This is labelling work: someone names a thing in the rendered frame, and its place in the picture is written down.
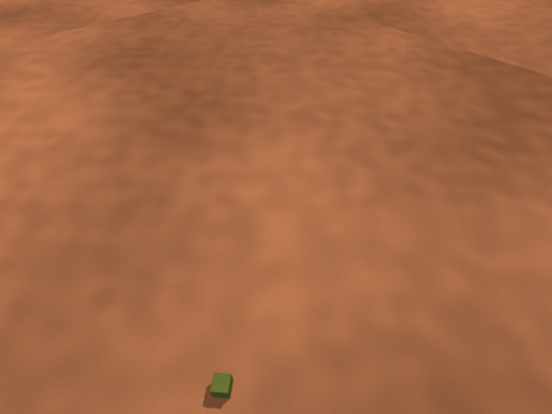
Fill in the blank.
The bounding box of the cube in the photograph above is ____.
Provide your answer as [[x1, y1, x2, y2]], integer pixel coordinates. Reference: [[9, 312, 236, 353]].
[[210, 373, 233, 398]]

